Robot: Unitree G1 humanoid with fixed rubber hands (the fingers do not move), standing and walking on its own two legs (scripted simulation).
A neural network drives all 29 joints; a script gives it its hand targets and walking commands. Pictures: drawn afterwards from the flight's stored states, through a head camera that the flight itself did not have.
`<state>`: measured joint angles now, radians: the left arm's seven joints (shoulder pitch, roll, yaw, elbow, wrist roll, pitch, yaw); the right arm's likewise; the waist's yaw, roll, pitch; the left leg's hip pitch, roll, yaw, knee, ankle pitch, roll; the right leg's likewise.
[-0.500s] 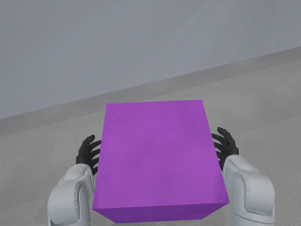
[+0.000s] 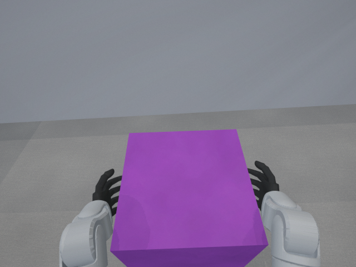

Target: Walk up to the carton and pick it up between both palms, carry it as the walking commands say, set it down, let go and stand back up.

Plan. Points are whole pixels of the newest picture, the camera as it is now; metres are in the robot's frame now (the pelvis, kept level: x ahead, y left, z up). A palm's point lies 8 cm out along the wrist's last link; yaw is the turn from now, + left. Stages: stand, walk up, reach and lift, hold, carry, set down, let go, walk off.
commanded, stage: carry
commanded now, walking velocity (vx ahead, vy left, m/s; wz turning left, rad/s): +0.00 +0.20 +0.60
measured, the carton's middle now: (185, 204) +0.28 -0.01 +0.00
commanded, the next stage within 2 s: none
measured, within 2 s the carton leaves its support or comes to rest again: neither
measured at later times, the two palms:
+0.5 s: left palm out of the picture +0.15 +0.40 +0.06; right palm (138, 202) +0.26 +0.09 +0.06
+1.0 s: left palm out of the picture -0.01 +0.59 +0.04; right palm (13, 250) +0.19 +0.32 +0.06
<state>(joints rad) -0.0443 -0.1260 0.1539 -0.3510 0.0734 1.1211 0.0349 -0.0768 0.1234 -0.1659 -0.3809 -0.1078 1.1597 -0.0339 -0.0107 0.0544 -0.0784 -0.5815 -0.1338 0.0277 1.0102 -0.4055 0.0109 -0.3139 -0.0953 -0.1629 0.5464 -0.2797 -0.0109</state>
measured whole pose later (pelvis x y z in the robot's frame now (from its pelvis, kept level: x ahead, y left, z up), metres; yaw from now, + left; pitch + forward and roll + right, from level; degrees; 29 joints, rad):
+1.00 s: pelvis -0.11 +0.31 -0.01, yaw +33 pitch +3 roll +0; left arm -0.03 -0.12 0.18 -0.42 0.08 1.17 0.04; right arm -0.08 0.13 -0.14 -0.36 -0.09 1.14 -0.04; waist 0.02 -0.04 0.00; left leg -0.45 0.02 0.03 0.61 -0.21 0.01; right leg -0.55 -0.15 -0.11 1.17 -0.53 0.12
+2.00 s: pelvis -0.16 +0.35 +0.00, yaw +35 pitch +3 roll +0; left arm -0.11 -0.11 0.18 -0.26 0.08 1.16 0.03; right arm -0.11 0.13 -0.17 -0.30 -0.13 1.17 -0.04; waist -0.01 0.01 -0.15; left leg -0.37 -0.06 0.10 0.37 -0.07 0.08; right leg -0.31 -0.06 -0.15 0.50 -0.23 -0.01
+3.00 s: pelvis -0.09 +0.35 +0.00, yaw +34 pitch +4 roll +1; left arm -0.08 -0.11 0.18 -0.12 0.10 0.93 0.02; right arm -0.11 0.13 -0.17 -0.14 -0.15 0.94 -0.02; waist 0.00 -0.01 -0.13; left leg -0.36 -0.01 0.08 0.52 -0.23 0.04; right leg -0.26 -0.01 -0.16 0.54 -0.36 -0.05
